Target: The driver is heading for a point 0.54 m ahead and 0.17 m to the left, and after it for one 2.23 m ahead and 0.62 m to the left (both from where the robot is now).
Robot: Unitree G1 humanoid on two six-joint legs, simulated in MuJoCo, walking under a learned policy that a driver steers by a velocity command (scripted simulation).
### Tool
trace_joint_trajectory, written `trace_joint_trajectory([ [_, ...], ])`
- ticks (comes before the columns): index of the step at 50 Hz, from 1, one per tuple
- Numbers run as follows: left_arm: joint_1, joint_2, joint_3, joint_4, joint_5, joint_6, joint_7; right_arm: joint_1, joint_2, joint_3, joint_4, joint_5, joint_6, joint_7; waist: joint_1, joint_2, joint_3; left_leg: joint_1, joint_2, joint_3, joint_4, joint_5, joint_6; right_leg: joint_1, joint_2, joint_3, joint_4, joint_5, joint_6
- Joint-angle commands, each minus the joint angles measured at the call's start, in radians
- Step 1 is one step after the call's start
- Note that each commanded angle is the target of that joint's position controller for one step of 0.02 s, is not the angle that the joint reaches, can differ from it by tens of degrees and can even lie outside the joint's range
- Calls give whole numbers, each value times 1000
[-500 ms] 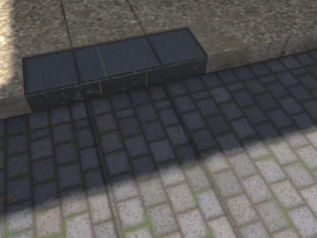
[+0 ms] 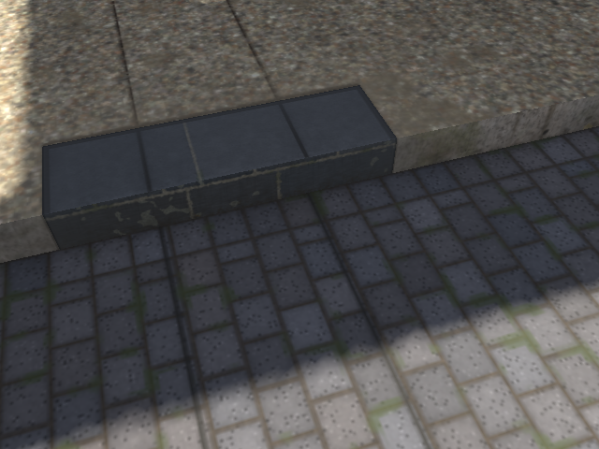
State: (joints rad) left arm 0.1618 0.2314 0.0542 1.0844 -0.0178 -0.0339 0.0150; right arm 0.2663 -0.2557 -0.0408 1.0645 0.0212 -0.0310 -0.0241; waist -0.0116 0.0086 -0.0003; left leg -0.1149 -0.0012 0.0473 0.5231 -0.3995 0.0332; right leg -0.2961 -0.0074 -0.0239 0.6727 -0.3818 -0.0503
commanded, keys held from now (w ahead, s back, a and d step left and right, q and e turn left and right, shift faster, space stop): w+q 0.10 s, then q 0.88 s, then no key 0.02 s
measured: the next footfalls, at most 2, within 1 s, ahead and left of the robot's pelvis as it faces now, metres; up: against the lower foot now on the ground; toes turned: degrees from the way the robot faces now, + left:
left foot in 0.52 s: +0.24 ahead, +0.11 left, +0.00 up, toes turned +17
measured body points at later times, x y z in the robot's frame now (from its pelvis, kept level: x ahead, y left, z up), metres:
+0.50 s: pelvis +0.13 -0.01 +0.00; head +0.17 +0.00 +0.45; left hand +0.11 +0.28 -0.14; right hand +0.36 -0.22 -0.11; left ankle +0.20 +0.10 -0.72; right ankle +0.04 -0.12 -0.73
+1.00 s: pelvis +0.20 -0.01 +0.00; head +0.23 +0.01 +0.45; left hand +0.18 +0.31 -0.11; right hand +0.46 -0.19 -0.10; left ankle +0.20 +0.10 -0.73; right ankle +0.28 -0.12 -0.73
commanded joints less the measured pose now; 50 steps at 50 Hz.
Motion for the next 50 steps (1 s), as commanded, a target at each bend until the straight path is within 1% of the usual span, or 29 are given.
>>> trace_joint_trajectory([
  [1, -146, 78, 12, -97, -5, -58, -22, 53, -160, -34, -16, 3, -42, 3, -22, 134, 167, 48, 347, -429, -271, 23, 220, -292, -40, 5, 54, -77, -28],
  [3, -29, 81, 21, -54, -16, -70, -30, -27, -162, -34, -45, 19, -37, 14, 55, 105, 120, -61, 266, -313, -211, 128, 162, -35, -9, -39, -157, 48, -31],
  [4, 85, 112, 39, -9, -12, -69, -26, -77, -167, -34, -70, 17, -33, 15, 106, 85, 74, -187, 194, -246, -141, 223, 124, 194, 19, -34, -202, 143, -26],
  [5, 225, 189, 66, 19, -1, -68, -16, -137, -138, -25, -105, 16, -37, 16, 167, -42, 34, -337, 86, -124, 105, 319, 57, 368, -105, 155, -296, 95, -67],
  [6, 332, 299, 91, 37, 9, -67, -15, -113, -64, -8, -139, 4, -48, 8, 173, -314, -53, -526, -52, -16, 460, 45, -21, 546, -340, 521, -420, 211, -187],
  [7, 288, 188, 52, 22, 28, -75, -13, -98, -98, -22, -123, 7, -53, 3, 142, -202, -52, -578, -45, -161, 659, -185, -25, 510, -406, 573, -405, 451, -219],
  [8, 199, 134, 32, -11, 30, -80, -10, -56, -107, -31, -110, 25, -51, 6, 84, -137, -8, -576, -8, -200, 732, -156, -12, 445, -392, 413, -361, 664, -193],
  [9, 123, 118, 25, -44, 27, -79, -10, -34, -97, -35, -97, 29, -43, 6, 45, -106, -7, -546, 25, -185, 720, -96, -7, 393, -343, 272, -344, 759, -151],
  [11, 56, 92, 12, -72, 21, -65, 1, -49, -89, -51, -100, 22, -18, 6, 14, -116, 38, -521, 64, -134, 622, 25, -6, 309, -273, 102, -365, 778, -77],
  [12, 61, 93, 10, -76, 30, -58, 8, -59, -70, -51, -110, 18, -5, 13, 12, -122, 39, -492, 57, -100, 594, 71, -14, 277, -251, 54, -378, 789, -70],
  [14, 75, 137, 18, -78, 37, -44, 29, -107, -32, -46, -150, 11, 13, 23, 11, -104, 49, -483, 54, -61, 490, 122, -37, 250, -246, -4, -401, 831, -91],
  [17, 45, 189, 32, -100, 30, -24, 54, -184, -6, -34, -210, 3, 23, 33, 14, -99, 36, -430, 60, -20, 304, 190, -48, 221, -248, -78, -401, 846, -107],
  [22, 7, 210, 50, -129, 3, -3, 55, -229, -63, -50, -264, -4, 44, 58, 7, -114, 4, -356, 48, 19, 176, 208, -3, 255, -282, -123, -320, 842, -101],
  [24, -22, 220, 60, -149, -8, 3, 56, -192, -90, -64, -270, -5, 46, 66, -21, -113, -19, -292, 15, 46, 118, 175, 34, 267, -282, -135, -210, 922, -80],
  [25, -36, 216, 61, -160, -12, 9, 56, -124, -109, -78, -258, -4, 41, 68, -60, -89, -53, -195, -18, 66, 35, 235, 60, 250, -255, -159, -88, 931, -54],
  [26, 6, 199, 57, -156, -5, 12, 51, -38, -160, -102, -240, -8, 35, 57, -94, -17, -105, -28, -34, 20, -62, 409, 101, 171, -196, -177, 98, 811, 2],
  [27, 13, 134, 35, -190, 43, 8, 39, -2, -269, -128, -249, -15, 35, 30, -70, 210, -167, 177, 194, -303, -57, 890, 196, -85, -95, -186, 419, 150, 77],
  [28, 54, 111, 26, -229, 39, 1, 25, -26, -300, -118, -285, -48, 29, 35, -20, 263, -335, 307, 402, -727, -141, 777, 430, -292, 87, -9, 691, -371, 106],
  [29, -4, 160, 38, -226, 10, -2, 13, -55, -235, -98, -300, -37, 17, 44, -47, 116, -295, 224, 372, -652, -193, 622, 387, -334, 29, 113, 717, -313, 88],
  [30, -51, 169, 41, -240, -9, -2, 13, -130, -194, -87, -313, -22, 6, 40, -26, 81, -173, 115, 317, -530, -214, 499, 324, -366, -2, 106, 672, -225, 70],
  [31, -52, 170, 46, -223, 2, 6, 29, -185, -172, -82, -321, -8, 4, 35, 2, -2, -96, 11, 256, -445, -228, 393, 256, -353, -36, 99, 586, -146, 73],
  [32, -57, 194, 56, -225, 22, 15, 44, -208, -161, -80, -326, -5, 6, 27, 15, 14, -75, -66, 220, -406, -236, 330, 224, -312, -54, 105, 506, -89, 76],
  [33, -49, 194, 59, -225, 28, 22, 46, -212, -162, -80, -329, -14, 10, 21, 26, 41, -77, -124, 186, -380, -247, 308, 213, -252, -48, 99, 480, -49, 80],
  [35, -32, 162, 54, -229, 28, 24, 48, -192, -176, -84, -330, -24, 10, 11, 30, 76, -92, -150, 161, -364, -250, 340, 219, -222, -25, 94, 412, -10, 94],
  [39, -73, 146, 46, -252, 27, 24, 54, -159, -196, -90, -335, -15, 19, -5, 8, 97, -101, -127, 148, -404, -248, 220, 210, -243, -7, 115, 250, 41, 125],
  [43, -104, 152, 42, -269, 20, 12, 44, -157, -200, -91, -348, -16, 32, -14, -8, 129, -93, -139, 133, -460, -245, 109, 189, -201, 11, 127, 124, 66, 133],
  [47, -81, 162, 40, -273, 9, -10, 26, -151, -198, -88, -364, -16, 47, -17, -8, 152, -105, -104, 133, -529, -203, 209, 177, -120, 37, 127, -12, 40, 116],
  [49, -17, 165, 42, -259, 5, -20, 13, -169, -195, -84, -379, -8, 58, -20, 30, 154, -112, -107, 110, -543, -156, 297, 150, -18, 43, 111, -172, 102, 93],
  [50, 38, 177, 47, -243, 8, -23, 6, -170, -181, -77, -385, -2, 65, -25, 58, 142, -118, -133, 81, -512, -113, 301, 114, 74, 17, 101, -296, 201, 74],
])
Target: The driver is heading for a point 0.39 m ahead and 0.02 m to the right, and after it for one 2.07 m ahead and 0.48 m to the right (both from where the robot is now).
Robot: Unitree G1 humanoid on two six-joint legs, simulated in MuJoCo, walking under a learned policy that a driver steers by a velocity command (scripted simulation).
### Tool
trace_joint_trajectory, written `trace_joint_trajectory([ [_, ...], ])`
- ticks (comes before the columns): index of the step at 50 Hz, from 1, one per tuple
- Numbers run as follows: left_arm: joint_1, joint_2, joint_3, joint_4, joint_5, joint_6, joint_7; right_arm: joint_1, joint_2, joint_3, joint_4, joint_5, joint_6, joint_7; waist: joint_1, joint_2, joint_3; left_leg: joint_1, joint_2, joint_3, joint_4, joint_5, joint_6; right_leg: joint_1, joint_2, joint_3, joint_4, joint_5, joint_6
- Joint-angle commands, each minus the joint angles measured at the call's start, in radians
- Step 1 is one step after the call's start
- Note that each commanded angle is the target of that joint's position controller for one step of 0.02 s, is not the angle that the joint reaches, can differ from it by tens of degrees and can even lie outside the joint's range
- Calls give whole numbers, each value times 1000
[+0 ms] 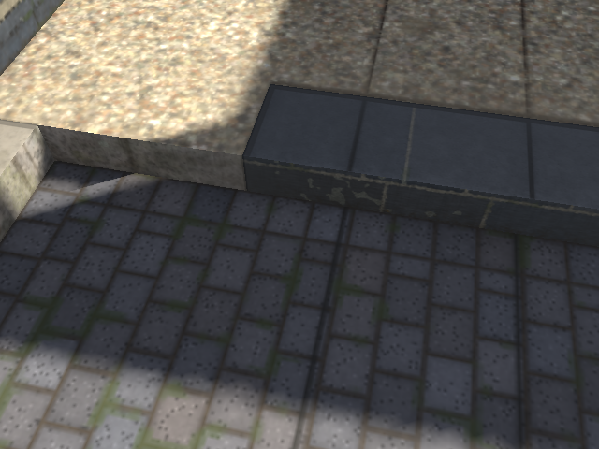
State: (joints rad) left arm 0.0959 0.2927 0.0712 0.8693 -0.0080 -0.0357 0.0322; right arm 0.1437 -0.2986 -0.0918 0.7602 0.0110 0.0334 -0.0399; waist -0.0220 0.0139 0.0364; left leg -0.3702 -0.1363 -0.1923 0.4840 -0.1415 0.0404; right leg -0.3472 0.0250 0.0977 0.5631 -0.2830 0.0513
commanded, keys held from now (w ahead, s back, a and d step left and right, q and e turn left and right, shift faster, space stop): no key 0.62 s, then w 0.38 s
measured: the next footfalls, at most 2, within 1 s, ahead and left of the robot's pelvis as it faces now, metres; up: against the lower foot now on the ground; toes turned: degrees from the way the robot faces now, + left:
right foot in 0.02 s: +0.06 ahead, -0.13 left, +0.00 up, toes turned +6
left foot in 0.36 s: +0.03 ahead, +0.13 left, +0.00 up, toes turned +2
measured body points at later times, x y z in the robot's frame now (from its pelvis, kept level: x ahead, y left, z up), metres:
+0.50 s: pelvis +0.02 +0.01 +0.00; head +0.03 +0.02 +0.45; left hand +0.08 +0.28 -0.13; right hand +0.18 -0.24 -0.11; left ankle -0.01 +0.13 -0.74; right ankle +0.02 -0.14 -0.74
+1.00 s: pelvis +0.09 -0.03 +0.00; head +0.10 -0.05 +0.45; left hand +0.11 +0.26 -0.12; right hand +0.19 -0.30 -0.14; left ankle +0.01 +0.11 -0.67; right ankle +0.08 -0.12 -0.73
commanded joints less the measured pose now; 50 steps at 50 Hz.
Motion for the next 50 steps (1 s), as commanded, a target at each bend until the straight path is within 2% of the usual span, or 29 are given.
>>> trace_joint_trajectory([
  [1, 127, 174, 42, -26, 16, -19, -11, -5, -91, -12, -83, 7, 5, -12, 49, 19, -175, 20, 146, -185, 67, -100, 53, 246, -175, 105, -248, 146, -80],
  [2, 78, 265, 57, -36, 44, -5, -5, 24, -60, -8, -113, 14, -4, -9, -20, -283, -125, -201, -38, 17, 251, -399, -1, 284, -361, 359, -279, 332, -235],
  [3, 50, 193, 41, -69, 66, -6, -5, 16, -153, -32, -101, -6, -20, -4, 10, -265, -128, -223, -2, 3, 494, -495, -41, 226, -437, 443, -289, 402, -337],
  [4, 5, 151, 28, -92, 56, -7, -1, 41, -191, -48, -77, 0, -22, 2, -9, -182, -123, -211, 15, -14, 606, -433, -50, 208, -395, 347, -263, 427, -320],
  [6, -23, 114, 17, -98, 15, -5, 0, 71, -145, -41, -40, -5, -4, -4, -15, -130, -90, -225, 24, 0, 687, -334, -86, 218, -291, 203, -228, 407, -249],
  [7, -9, 106, 10, -92, 9, -2, 2, 70, -114, -32, -37, -3, 2, -3, -8, -129, -81, -217, 23, 4, 707, -312, -101, 213, -273, 169, -225, 433, -249],
  [10, 38, 101, 3, -72, 16, 8, 4, 13, -68, -9, -58, 7, -1, -2, 24, -167, -75, -180, 54, 64, 529, -274, -125, 256, -234, 102, -229, 432, -256],
  [12, 42, 117, 4, -64, 15, 12, 5, -19, -40, 10, -68, 0, -4, 3, 39, -193, -88, -77, 104, 120, 346, -280, -133, 256, -227, 79, -221, 431, -250],
  [15, 78, 162, 14, -49, 7, 22, -1, -27, -59, 12, -62, 6, -8, 9, 62, -216, -86, 59, 110, 183, 133, -243, -123, 230, -240, 95, -204, 471, -258],
  [17, 78, 147, 7, -39, -11, 22, -7, 32, -65, 7, -28, 2, -9, 11, 22, -185, -72, 188, 105, 198, -135, -27, -83, 193, -221, 82, -172, 461, -223],
  [18, 114, 134, 1, -27, -10, 12, -10, 37, -95, 2, -25, -4, -8, 8, 28, -152, -82, 288, 140, 145, -182, 79, -53, 140, -209, 77, -164, 412, -175],
  [19, 127, 102, -11, -32, 18, -2, -19, 62, -149, -6, -28, -11, -5, 0, 42, -40, -140, 415, 254, 31, -127, 328, -17, 69, -162, 22, -97, 291, -112],
  [20, 165, 51, -22, -32, 29, -16, -28, 25, -168, -6, -18, -19, 0, 2, 99, 128, -155, 369, 315, -8, -64, 374, 63, 58, -82, -65, -116, 74, -54],
  [21, 104, 73, -23, -30, 37, -15, -25, -11, -87, 11, -28, -19, -6, 16, 60, 96, -144, 286, 298, -4, -80, 232, 85, 126, -84, -72, -123, 57, -15],
  [22, 65, 89, -18, -29, 32, -12, -25, -15, -61, 19, -17, -26, -13, 24, 47, 77, -111, 258, 257, 18, -87, 126, 60, 133, -76, -80, -124, 99, -4],
  [25, 75, 97, -14, -12, 22, 8, -10, -1, -82, 19, 10, -23, -36, 28, 46, 88, -46, 193, 223, 37, -93, 100, 25, 138, -76, -80, -114, 152, -7],
  [31, 94, 91, -13, 35, 19, 18, -3, 7, -69, 29, 57, -18, -46, 24, 45, 42, -28, 174, 208, 46, -90, 87, 20, 164, -76, -82, -125, 166, -3],
  [33, 103, 80, -13, 52, 11, 22, 0, 37, -88, 22, 80, -9, -41, 20, 31, 59, -35, 180, 203, 27, -126, -212, 44, 134, -30, -139, -67, -16, -6],
  [35, 50, 72, -13, 27, -2, 12, -1, 90, -144, 5, 93, -1, -38, 19, -12, 133, 38, 172, 305, -149, -245, -601, 127, -31, 1, -174, 82, -161, -25],
  [36, 17, 70, -14, 7, -11, -1, -3, 110, -160, 0, 98, 1, -46, 18, -27, 167, 85, 151, 371, -258, -300, -667, 173, -92, -17, -145, 152, -187, -47],
  [39, 11, 95, -4, -12, -29, -44, -25, 110, -134, 1, 100, 3, -82, 16, -18, 164, 103, 244, 454, -341, -325, -530, 220, -251, -99, -56, 284, -273, -111],
  [42, 87, 77, -6, 26, -21, -70, -48, 19, -137, -2, 77, 26, -81, 20, 46, 111, 33, 168, 355, -129, -279, -316, 152, 3, -78, -123, 32, -87, -125],
  [44, 254, 78, 8, 109, -10, -65, -49, 13, -109, 5, 76, 16, -73, 24, 115, 78, -29, 8, 269, -6, -158, -246, 109, 326, 1, -188, -65, 106, -88],
  [45, 343, 103, 18, 130, -10, -61, -44, 7, -56, 21, 72, 7, -78, 27, 149, -9, -47, -83, 209, 68, 18, -212, 66, 439, -68, -76, -115, 47, -104],
  [46, 426, 199, 33, 126, -8, -59, -35, 8, 18, 42, 41, -10, -91, 29, 155, -286, -83, -240, 107, 193, 382, -321, -15, 529, -307, 308, -284, -78, -198],
  [47, 423, 222, 29, 124, 7, -69, -48, 15, -33, 27, 20, 21, -109, 26, 135, -321, -68, -369, 75, 121, 577, -455, -14, 496, -435, 632, -413, -300, -328],
  [48, 325, 176, 14, 94, 2, -79, -50, 17, -83, 16, 27, 43, -122, 28, 97, -194, 38, -454, 157, 77, 665, -377, 8, 443, -428, 582, -421, -404, -325],
  [49, 272, 131, 2, 74, 2, -85, -51, 16, -97, 13, 38, 42, -129, 33, 81, -145, 83, -476, 198, 89, 670, -263, 26, 413, -376, 464, -421, -361, -285],
  [50, 239, 125, -4, 59, 8, -86, -54, 20, -89, 11, 52, 30, -133, 33, 65, -111, 80, -458, 225, 104, 641, -178, 33, 396, -332, 369, -423, -245, -251],
])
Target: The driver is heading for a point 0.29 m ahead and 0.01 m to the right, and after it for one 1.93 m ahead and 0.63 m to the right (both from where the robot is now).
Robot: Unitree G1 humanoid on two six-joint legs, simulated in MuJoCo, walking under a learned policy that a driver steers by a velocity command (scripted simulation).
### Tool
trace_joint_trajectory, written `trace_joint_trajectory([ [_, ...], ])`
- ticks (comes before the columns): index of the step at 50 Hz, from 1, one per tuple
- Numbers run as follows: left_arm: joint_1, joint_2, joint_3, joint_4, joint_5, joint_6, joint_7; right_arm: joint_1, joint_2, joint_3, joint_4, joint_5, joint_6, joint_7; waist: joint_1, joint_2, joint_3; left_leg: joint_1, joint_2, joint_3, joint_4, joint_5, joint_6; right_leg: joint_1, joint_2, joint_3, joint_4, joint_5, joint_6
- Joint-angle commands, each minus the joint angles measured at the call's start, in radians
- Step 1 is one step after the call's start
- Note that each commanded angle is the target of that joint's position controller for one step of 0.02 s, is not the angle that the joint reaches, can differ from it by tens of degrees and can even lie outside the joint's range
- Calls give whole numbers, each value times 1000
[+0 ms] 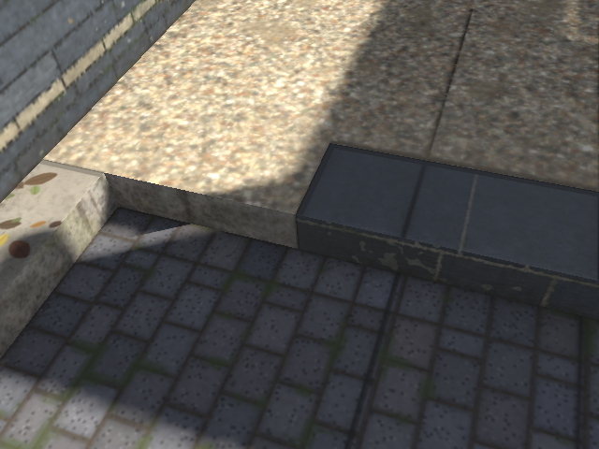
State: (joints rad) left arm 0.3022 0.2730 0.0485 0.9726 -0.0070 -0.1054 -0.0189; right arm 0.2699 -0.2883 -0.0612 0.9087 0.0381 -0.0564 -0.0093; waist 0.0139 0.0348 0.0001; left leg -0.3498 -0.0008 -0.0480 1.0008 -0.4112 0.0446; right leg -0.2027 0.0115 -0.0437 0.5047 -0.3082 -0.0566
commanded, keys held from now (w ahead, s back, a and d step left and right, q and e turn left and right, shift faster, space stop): w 0.14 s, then e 0.86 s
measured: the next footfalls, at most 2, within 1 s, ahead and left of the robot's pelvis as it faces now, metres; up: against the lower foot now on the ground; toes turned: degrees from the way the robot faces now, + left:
left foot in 0.36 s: +0.36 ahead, +0.11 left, +0.00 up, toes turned -5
right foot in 0.80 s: +0.24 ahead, -0.14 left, +0.00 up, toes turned -28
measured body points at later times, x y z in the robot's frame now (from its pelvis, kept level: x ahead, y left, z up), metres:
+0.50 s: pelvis +0.20 +0.02 -0.01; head +0.25 +0.02 +0.44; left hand +0.26 +0.31 -0.14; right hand +0.37 -0.25 -0.10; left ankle +0.32 +0.11 -0.74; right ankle +0.09 -0.09 -0.65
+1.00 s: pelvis +0.24 -0.03 +0.01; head +0.26 -0.08 +0.45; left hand +0.48 +0.18 -0.07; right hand +0.26 -0.36 -0.12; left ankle +0.32 +0.11 -0.65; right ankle +0.23 -0.12 -0.74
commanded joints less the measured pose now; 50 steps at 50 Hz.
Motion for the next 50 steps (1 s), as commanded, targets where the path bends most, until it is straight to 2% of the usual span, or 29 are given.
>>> trace_joint_trajectory([
  [1, 27, 130, 13, -48, 8, -15, -5, -118, -102, -24, -96, -11, -43, 5, 25, -126, 115, -457, 109, -33, 78, 156, 25, 244, -288, 426, -367, -79, -120],
  [2, 45, 108, 5, -44, 11, -11, -4, -124, -92, -25, -93, -17, -41, 12, 25, -133, 98, -420, 117, -17, 46, 205, 19, 238, -256, 351, -369, 45, -103],
  [5, 113, 115, 3, -24, 9, 0, 7, -165, -50, -18, -107, -27, -30, 22, 35, -118, 72, -422, 107, 31, -44, 296, -20, 258, -225, 228, -367, 350, -114],
  [7, 118, 124, 4, -24, 10, 9, 19, -235, -28, -8, -137, -26, -29, 24, 43, -101, 86, -409, 97, 49, -165, 359, -44, 227, -209, 176, -382, 411, -114],
  [11, 162, 132, 3, -9, 8, 29, 39, -366, -7, 6, -187, -27, -44, 37, 65, -114, 106, -218, 15, 98, -416, 490, -58, 127, -162, 113, -338, 633, -81],
  [13, 169, 142, 10, -6, -1, 38, 42, -389, -21, 5, -203, -23, -47, 42, 56, -133, 98, -181, -5, 76, -470, 507, -46, 154, -178, 136, -287, 674, -80],
  [15, 131, 156, 22, -22, -8, 47, 47, -352, -69, -9, -203, -26, -47, 38, 8, -155, 68, -131, -12, 34, -517, 475, -21, 203, -201, 176, -210, 721, -62],
  [17, 72, 158, 31, -53, -8, 54, 49, -181, -135, -35, -154, -37, -52, 24, -80, -166, -40, 67, -31, 41, -564, 502, 20, 223, -174, 188, -34, 848, -28],
  [18, 60, 135, 24, -80, -1, 54, 47, -64, -178, -47, -131, -52, -55, 13, -130, -125, -149, 297, 49, -6, -550, 703, 61, 125, -123, 174, 151, 731, 7],
  [19, 98, 58, 4, -121, 26, 52, 45, 23, -239, -52, -125, -82, -47, 0, -109, 82, -307, 615, 291, -210, -434, 1144, 139, -129, -1, 133, 467, 156, 50],
  [20, 293, -5, -15, -95, -4, 53, 42, 2, -210, -35, -143, -81, -32, 11, -39, 273, -509, 779, 508, -505, -482, 1160, 309, -313, 94, 177, 747, -485, 73],
  [21, 267, 121, 22, -77, -23, 67, 44, -70, -137, -23, -173, -57, -14, 12, -46, 131, -430, 609, 440, -442, -571, 865, 276, -329, 18, 200, 819, -403, 85],
  [22, 159, 143, 34, -108, -34, 84, 50, -152, -87, -9, -183, -36, -6, 6, -35, 77, -244, 452, 379, -299, -619, 663, 227, -397, -22, 135, 808, -322, 97],
  [23, 122, 124, 36, -116, -27, 104, 61, -207, -65, -1, -176, -33, -2, 3, -9, 29, -149, 298, 325, -215, -671, 525, 196, -382, -60, 115, 774, -262, 112],
  [25, 132, 96, 43, -136, -15, 144, 75, -273, -74, -5, -164, -64, 1, 5, 37, 92, -60, 36, 268, -87, -760, 371, 178, -259, -90, 92, 733, -190, 124],
  [27, 127, 74, 44, -169, -10, 153, 79, -286, -83, -11, -150, -72, -5, -1, 47, 101, -47, -22, 268, -23, -796, 367, 204, -232, -95, 69, 659, -154, 123],
  [32, 8, 88, 40, -254, -3, 151, 55, -286, -143, -31, -133, -55, 9, -30, 25, 63, -89, 52, 318, 37, -809, 359, 219, -211, -130, 57, 433, -19, 103],
  [36, -38, 115, 48, -292, -4, 157, 30, -266, -173, -40, -124, -37, 34, -26, 15, 65, -79, 115, 335, 79, -770, 323, 184, -158, -107, 12, 287, -19, 73],
  [38, -20, 114, 53, -297, -1, 156, 20, -263, -179, -43, -118, -19, 49, -23, 38, 56, -81, 139, 322, 108, -694, 295, 135, -84, -75, -26, 126, 39, 39],
  [39, -2, 129, 61, -292, 5, 156, 22, -232, -158, -39, -106, -14, 56, -22, 40, 32, -79, 118, 294, 133, -624, 248, 90, -24, -50, -25, 45, 77, 12],
  [40, 29, 180, 79, -291, 10, 154, 31, -179, -116, -31, -88, -19, 63, -17, 37, -84, -57, 45, 224, 199, -459, 156, 11, 45, -92, 84, -88, 226, -35],
  [41, 29, 299, 102, -323, 8, 155, 52, -169, -61, -16, -122, -65, 62, -6, -15, -391, -44, -234, 71, 282, -131, -191, -99, 168, -344, 443, -131, 563, -162],
  [42, 29, 313, 98, -348, 44, 131, 44, -287, -97, -28, -161, -65, 56, -15, 48, -330, -67, -329, -10, 90, 62, -274, -103, 85, -403, 582, -192, 503, -296],
  [43, 1, 281, 92, -351, 50, 108, 35, -305, -123, -38, -165, -42, 58, -18, 36, -221, -69, -348, 10, 25, 136, -192, -83, 85, -352, 493, -201, 444, -266],
  [44, -55, 261, 89, -356, 31, 94, 37, -265, -127, -43, -149, -30, 60, -23, -2, -182, -63, -356, 27, 4, 134, -91, -69, 84, -305, 420, -190, 402, -205],
  [45, -98, 222, 79, -370, 13, 93, 41, -239, -133, -49, -123, -38, 63, -31, -16, -143, -75, -348, 39, -6, 128, -32, -71, 87, -275, 381, -180, 379, -161],
  [46, -123, 207, 70, -377, 5, 95, 46, -229, -136, -52, -119, -47, 64, -34, -28, -148, -78, -318, 34, -3, 139, 16, -78, 63, -257, 354, -176, 413, -151],
  [47, -121, 193, 63, -384, 8, 97, 51, -223, -129, -52, -118, -46, 61, -32, -33, -154, -95, -286, 22, -2, 154, 48, -85, 54, -241, 341, -173, 449, -153],
  [50, -94, 189, 62, -393, 7, 100, 59, -231, -106, -46, -124, -35, 54, -29, -21, -152, -106, -285, 5, -15, 47, 93, -102, 110, -223, 341, -160, 469, -159],
])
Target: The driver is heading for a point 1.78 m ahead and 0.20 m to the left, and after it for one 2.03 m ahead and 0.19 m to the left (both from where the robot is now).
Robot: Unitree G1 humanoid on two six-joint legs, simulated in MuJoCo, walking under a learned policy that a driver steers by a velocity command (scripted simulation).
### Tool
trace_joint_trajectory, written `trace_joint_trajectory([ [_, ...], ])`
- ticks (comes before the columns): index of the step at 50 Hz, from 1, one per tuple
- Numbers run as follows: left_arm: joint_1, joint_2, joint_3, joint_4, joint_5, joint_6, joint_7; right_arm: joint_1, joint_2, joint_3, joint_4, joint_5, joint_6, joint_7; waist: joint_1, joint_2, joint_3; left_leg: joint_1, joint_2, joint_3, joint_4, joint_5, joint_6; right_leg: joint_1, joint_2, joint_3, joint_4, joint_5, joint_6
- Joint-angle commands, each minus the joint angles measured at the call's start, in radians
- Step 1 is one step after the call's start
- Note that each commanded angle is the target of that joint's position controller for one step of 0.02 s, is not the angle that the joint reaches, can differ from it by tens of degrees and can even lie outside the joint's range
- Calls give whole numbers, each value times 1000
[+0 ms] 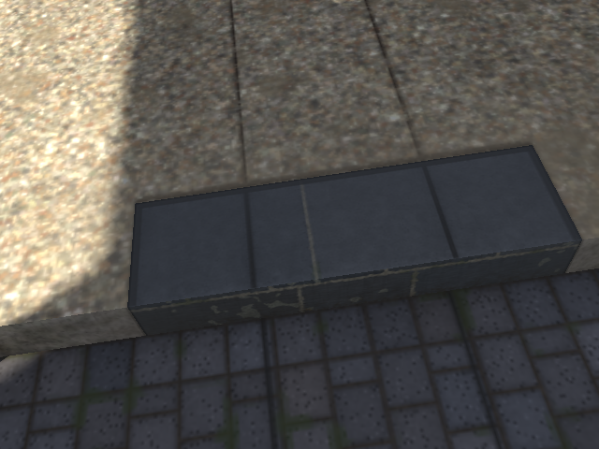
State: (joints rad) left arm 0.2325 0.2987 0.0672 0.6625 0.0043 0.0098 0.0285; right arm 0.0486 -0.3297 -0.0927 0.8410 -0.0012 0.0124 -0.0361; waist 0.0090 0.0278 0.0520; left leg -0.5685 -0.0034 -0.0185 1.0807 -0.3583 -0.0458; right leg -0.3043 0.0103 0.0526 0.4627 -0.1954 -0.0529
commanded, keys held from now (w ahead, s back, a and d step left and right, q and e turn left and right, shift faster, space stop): e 0.02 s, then no key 0.98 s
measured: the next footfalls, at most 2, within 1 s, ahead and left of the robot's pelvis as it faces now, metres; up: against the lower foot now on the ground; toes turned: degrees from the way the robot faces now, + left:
left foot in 0.26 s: +0.07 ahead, +0.15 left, +0.00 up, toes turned -7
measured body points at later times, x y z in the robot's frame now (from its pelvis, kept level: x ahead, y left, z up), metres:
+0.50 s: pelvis +0.03 +0.03 -0.01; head +0.05 +0.04 +0.44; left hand +0.20 +0.29 -0.11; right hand +0.13 -0.24 -0.12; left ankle +0.03 +0.16 -0.74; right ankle +0.01 -0.09 -0.75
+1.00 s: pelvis +0.02 +0.03 -0.01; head +0.03 +0.03 +0.44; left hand +0.16 +0.28 -0.13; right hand +0.08 -0.25 -0.14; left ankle +0.03 +0.16 -0.75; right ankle +0.01 -0.09 -0.75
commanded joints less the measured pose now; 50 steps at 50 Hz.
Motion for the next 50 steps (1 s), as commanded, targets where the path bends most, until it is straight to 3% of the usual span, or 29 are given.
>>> trace_joint_trajectory([
  [1, -14, 169, 46, -84, -8, -12, 15, -24, -57, -11, -62, 5, -16, -1, -7, -150, -153, -67, 4, -50, -92, 43, -20, 227, -220, 257, -114, 336, -164],
  [4, -24, 170, 46, -94, -2, -2, 18, -20, -49, -2, -54, 6, -17, 10, 9, -176, -154, 13, 9, -43, -231, 45, -36, 212, -216, 260, -106, 269, -170],
  [8, -39, 169, 39, -93, 7, 7, 3, -2, -67, 0, -50, 12, -22, 24, 23, -192, -138, 148, 7, -20, -340, 1, -27, 139, -216, 288, -85, 294, -182],
  [10, -51, 160, 33, -89, 2, 10, -2, 12, -68, 2, -49, 12, -27, 30, 19, -188, -133, 191, 6, -12, -423, 6, -13, 145, -214, 310, -58, 330, -177],
  [12, -78, 140, 22, -85, -11, 12, -2, 63, -53, 8, -34, 6, -37, 39, -23, -166, -132, 313, 2, 7, -654, 184, 17, 118, -176, 298, -18, 300, -132],
  [13, -52, 124, 16, -76, -7, 8, -2, 81, -75, 6, -31, -7, -40, 40, -22, -130, -136, 402, 44, -33, -721, 313, 42, 78, -140, 286, 0, 208, -85],
  [14, -17, 83, 3, -79, 15, 1, -2, 104, -148, -6, -37, -26, -41, 36, 9, 30, -169, 498, 205, -186, -730, 514, 98, 6, -46, 199, 131, 22, -22],
  [15, 7, 69, 2, -88, 17, -6, -5, 56, -153, 0, -30, -27, -36, 33, 60, 177, -130, 447, 305, -295, -726, 588, 233, -69, 52, 90, 163, -230, 32],
  [16, -25, 111, 10, -83, 23, -7, -2, 20, -98, 14, -44, -24, -40, 32, 31, 170, -120, 395, 332, -322, -749, 515, 289, -41, 17, 64, 209, -301, 66],
  [17, -61, 128, 19, -84, 14, -6, 1, 9, -85, 19, -43, -21, -43, 31, 15, 155, -108, 405, 298, -299, -746, 482, 274, -43, 8, 57, 222, -272, 74],
  [19, -72, 101, 15, -74, 13, 5, 5, -7, -99, 21, -39, -7, -49, 27, 12, 157, -106, 423, 254, -241, -722, 493, 231, -17, -14, 48, 160, -201, 88],
  [21, -49, 68, 5, -52, 10, 9, -1, -2, -86, 28, -26, 2, -44, 27, 26, 126, -113, 392, 194, -166, -693, 489, 177, 104, -18, 30, 7, -21, 82],
  [23, -64, 97, 8, -57, 15, 15, -3, 43, -72, 36, -14, -7, -47, 34, -4, 65, -120, 359, 136, -120, -673, 335, 116, 183, -51, 66, -15, 206, 60],
  [24, -59, 133, 18, -42, 9, 15, -5, 79, -80, 35, -10, -6, -48, 39, -41, -14, -112, 352, 91, -78, -684, 252, 90, 164, -45, 68, 27, 183, 31],
  [25, -54, 104, 15, -46, 9, 12, -11, 58, -88, 36, -2, -6, -47, 40, -11, 1, -104, 368, 79, -61, -664, 216, 76, 141, -40, 66, 19, 146, 20],
  [27, -49, 89, 9, -32, 17, 5, -14, 34, -62, 44, -1, -3, -43, 38, -15, -21, -83, 364, 73, -47, -645, 213, 75, 122, -43, 76, -3, 139, 25],
  [31, -33, 84, 7, -12, 16, -10, -11, 40, -60, 47, 17, -3, -31, 33, -21, -58, -72, 375, 63, -36, -627, 229, 74, 107, -46, 78, -10, 149, 31],
  [50, 2, 60, -4, 91, 9, -24, 3, 62, -53, 53, 152, -1, -22, 16, -22, -31, -43, 366, 45, -33, -650, 194, 55, 116, -33, 53, -26, 113, 36],
])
